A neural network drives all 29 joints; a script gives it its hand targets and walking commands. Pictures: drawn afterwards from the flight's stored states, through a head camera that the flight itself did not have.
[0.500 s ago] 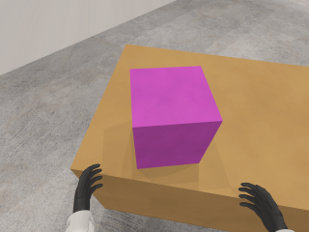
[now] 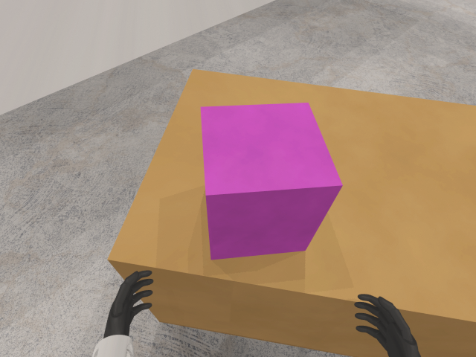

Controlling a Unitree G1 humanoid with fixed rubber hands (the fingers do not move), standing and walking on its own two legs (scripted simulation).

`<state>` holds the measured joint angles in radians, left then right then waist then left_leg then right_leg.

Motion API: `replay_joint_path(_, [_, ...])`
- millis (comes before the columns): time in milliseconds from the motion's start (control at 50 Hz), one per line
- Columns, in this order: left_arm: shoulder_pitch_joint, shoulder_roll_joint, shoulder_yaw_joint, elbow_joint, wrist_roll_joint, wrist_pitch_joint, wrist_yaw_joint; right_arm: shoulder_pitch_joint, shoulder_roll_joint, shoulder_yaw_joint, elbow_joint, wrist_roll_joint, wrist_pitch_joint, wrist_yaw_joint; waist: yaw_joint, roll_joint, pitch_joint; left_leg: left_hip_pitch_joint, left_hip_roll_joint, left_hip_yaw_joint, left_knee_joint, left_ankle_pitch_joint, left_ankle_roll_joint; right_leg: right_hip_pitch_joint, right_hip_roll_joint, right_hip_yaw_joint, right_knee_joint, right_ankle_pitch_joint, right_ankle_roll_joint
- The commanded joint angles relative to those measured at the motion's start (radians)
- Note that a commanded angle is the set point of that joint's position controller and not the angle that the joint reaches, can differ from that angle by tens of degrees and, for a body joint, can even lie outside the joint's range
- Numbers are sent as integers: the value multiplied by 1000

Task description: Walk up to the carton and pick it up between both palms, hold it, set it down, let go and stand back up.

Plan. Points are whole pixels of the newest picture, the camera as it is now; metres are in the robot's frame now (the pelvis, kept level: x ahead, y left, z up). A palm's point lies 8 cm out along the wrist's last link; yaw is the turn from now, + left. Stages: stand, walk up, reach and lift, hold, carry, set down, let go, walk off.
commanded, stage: set down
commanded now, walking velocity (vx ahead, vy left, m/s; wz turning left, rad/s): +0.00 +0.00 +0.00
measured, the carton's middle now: (257, 184) +0.45 +0.02 -0.01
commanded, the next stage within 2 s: let go in 0.76 s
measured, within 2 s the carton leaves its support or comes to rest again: neither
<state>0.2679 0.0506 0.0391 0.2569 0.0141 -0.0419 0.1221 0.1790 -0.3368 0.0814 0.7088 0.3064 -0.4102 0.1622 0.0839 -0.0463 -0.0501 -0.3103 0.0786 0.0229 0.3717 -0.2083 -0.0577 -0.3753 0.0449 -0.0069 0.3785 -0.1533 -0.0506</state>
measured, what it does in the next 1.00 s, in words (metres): stands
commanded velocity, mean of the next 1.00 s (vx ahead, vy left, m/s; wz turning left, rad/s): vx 0.00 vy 0.00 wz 0.00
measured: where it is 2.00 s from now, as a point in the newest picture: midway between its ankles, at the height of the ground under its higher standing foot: outside the picture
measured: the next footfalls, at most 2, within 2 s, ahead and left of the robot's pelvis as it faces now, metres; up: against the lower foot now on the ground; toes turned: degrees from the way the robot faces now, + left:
none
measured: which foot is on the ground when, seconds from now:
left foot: down 0.00-1.00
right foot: down 0.00-1.00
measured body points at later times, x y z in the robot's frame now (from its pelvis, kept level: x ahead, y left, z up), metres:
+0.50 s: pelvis +0.01 +0.01 +0.00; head +0.06 +0.03 +0.45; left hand +0.18 +0.24 -0.07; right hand +0.20 -0.21 -0.08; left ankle -0.02 +0.16 -0.74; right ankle +0.01 -0.09 -0.74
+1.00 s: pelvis +0.02 +0.01 +0.00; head +0.08 +0.04 +0.45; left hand +0.17 +0.25 -0.09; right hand +0.19 -0.20 -0.09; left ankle -0.02 +0.16 -0.74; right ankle +0.01 -0.09 -0.74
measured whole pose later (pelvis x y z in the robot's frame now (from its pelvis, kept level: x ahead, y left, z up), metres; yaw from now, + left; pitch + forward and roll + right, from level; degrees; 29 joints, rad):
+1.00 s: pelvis +0.02 +0.01 +0.00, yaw +0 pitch +7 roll -1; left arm 0.27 0.20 0.04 0.33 0.00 0.08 0.00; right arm 0.17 -0.16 0.03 0.79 0.10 -0.35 0.00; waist 0.06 -0.05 0.02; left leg -0.25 0.08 0.02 0.37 -0.24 -0.05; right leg -0.29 0.04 -0.01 0.33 -0.16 -0.04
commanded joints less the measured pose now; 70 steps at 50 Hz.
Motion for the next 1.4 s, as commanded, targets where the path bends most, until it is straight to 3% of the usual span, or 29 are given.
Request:
replay_joint_path(0, [1,132,4,-51,-13,-1,-27,-8,-78,-78,-62,-88,3,-38,-64,-67,-114,156,-105,31,-32,94,59,311,-49,69,-90,50,18])
replay_joint_path(80, [5,148,21,-4,-32,8,-45,4,-60,-63,-82,-103,14,-55,-68,-93,-110,113,-114,43,-25,99,70,363,-69,91,-81,110,37])
replay_joint_path(120, [12,155,13,-102,-28,8,-34,-2,-84,-85,-119,-104,7,-54,-56,-37,-162,159,-102,27,-30,158,56,363,-57,66,-71,171,21])
replay_joint_path(180, [12,163,14,-76,-27,21,-48,8,-58,-88,-51,-119,24,-68,-64,0,-140,190,-102,29,-33,149,43,335,-52,49,-91,106,16])
replay_joint_path(220, [0,188,17,-27,-42,43,-63,-13,-15,-80,-52,-136,33,-87,-67,-31,-103,179,-106,30,-31,106,52,313,-55,47,-100,58,21])
replay_joint_path(300, [40,204,33,-52,-55,20,-65,-3,-38,-85,-110,-142,6,-95,-51,-65,-146,136,-122,45,-24,182,49,393,-55,56,-67,241,35])
replay_joint_path(380, [42,209,45,-13,-28,51,-83,24,-11,-77,1,-145,32,-109,-58,4,-127,194,-107,40,-24,182,31,380,-49,37,-84,169,19])
replay_joint_path(420, [16,229,37,1,-43,56,-97,-3,3,-86,-72,-174,25,-125,-58,-44,-159,207,-110,39,-29,164,38,371,-50,30,-99,170,30])
replay_joint_path(460, [16,208,25,-110,-45,34,-74,-7,-22,-106,-90,-153,4,-107,-50,6,-140,205,-101,31,-25,224,30,384,-31,9,-73,216,20])
replay_joint_path(480, [18,225,39,-51,-52,41,-86,2,15,-82,-73,-165,14,-121,-60,-24,-140,197,-111,44,-11,193,38,382,-49,31,-85,191,31])
replay_joint_path(540, [27,235,34,54,-13,77,-118,34,43,-77,21,-200,36,-145,-84,30,-74,226,-115,38,-20,192,22,361,-49,27,-105,217,24])
replay_joint_path(580, [20,237,34,-18,-42,64,-114,8,25,-90,-60,-192,25,-141,-62,-27,-107,221,-109,39,-29,189,33,373,-41,18,-100,197,33])
replay_joint_path(600, [1,244,35,-6,-32,72,-117,17,45,-95,-28,-206,33,-144,-79,-15,-76,207,-107,39,-28,151,36,376,-47,21,-107,140,33])
replay_joint_path(660, [2,236,31,-14,-30,84,-106,-27,34,-95,-75,-211,39,-141,-49,14,-57,210,-103,50,-36,175,38,346,-41,13,-104,140,26])
replay_joint_path(680, [3,242,29,98,-10,108,-132,13,83,-71,41,-234,66,-158,-88,7,-39,240,-107,47,-32,151,40,349,-55,26,-115,133,31])
replay_joint_path(720, [-2,244,35,-49,-17,86,-111,3,47,-94,-54,-206,32,-148,-59,54,-134,244,-102,38,-26,201,29,364,-43,-1,-96,173,23])
replay_joint_path(780, [-29,280,36,33,-29,113,-130,-13,89,-102,24,-255,49,-178,-96,40,-82,205,-106,43,-16,140,29,378,-50,8,-103,128,22])
replay_joint_path(860, [-26,277,32,-21,-26,107,-130,-3,78,-115,7,-256,48,-179,-91,69,-124,269,-96,37,-4,197,23,338,-43,-2,-93,149,26])
replay_joint_path(880, [-37,294,31,10,-32,106,-132,-26,95,-120,-16,-267,39,-187,-96,31,-130,247,-107,34,-1,173,36,363,-50,2,-103,170,30])
replay_joint_path(900, [-40,284,38,-18,-21,106,-127,-17,84,-123,3,-256,32,-183,-85,81,-143,249,-94,27,-2,205,21,372,-38,-6,-79,186,20])
replay_joint_path(980, [-11,253,26,58,-15,114,-143,-19,60,-121,56,-267,36,-181,-92,49,-94,275,-107,42,15,255,22,351,-32,-3,-86,238,37])
replay_joint_path(1120, [-22,275,39,9,4,113,-136,-24,76,-102,51,-245,20,-174,-87,99,-150,280,-103,22,22,277,12,379,-25,-15,-75,279,28])
replay_joint_path(1180, [-27,278,28,20,-12,105,-145,-32,66,-120,24,-260,20,-181,-90,44,-121,280,-100,29,19,293,23,354,-26,-10,-77,286,36])
replay_joint_path(1220, [-40,268,12,48,-4,113,-148,-36,48,-117,97,-269,35,-176,-108,68,-76,256,-108,23,8,252,22,384,-30,-11,-82,284,33])
replay_joint_path(1240, [-30,434,78,211,49,43,-126,73,-162,-177,87,-385,189,-199,-43,-5,-287,163,13,-38,133,446,39,474,-142,43,119,478,32])
replay_joint_path(1260, [34,469,89,224,49,23,-116,33,-165,-192,45,-383,252,-204,-39,-41,-255,106,-7,-16,137,346,55,454,-161,50,139,544,45])
replay_joint_path(1340, [1,392,62,293,37,-7,-112,12,-147,-174,34,-361,320,-191,-65,41,-215,128,21,-56,89,238,76,359,-150,55,80,331,62])
replay_joint_path(1360, [-32,397,51,309,45,-9,-115,-26,-134,-164,25,-362,326,-190,-72,6,-171,128,29,-51,89,259,71,318,-134,35,72,307,66])
replay_joint_path(1380, [-32,404,40,326,35,-16,-120,18,-152,-160,35,-368,334,-184,-65,60,-140,129,14,-22,97,222,72,259,-152,55,63,277,67])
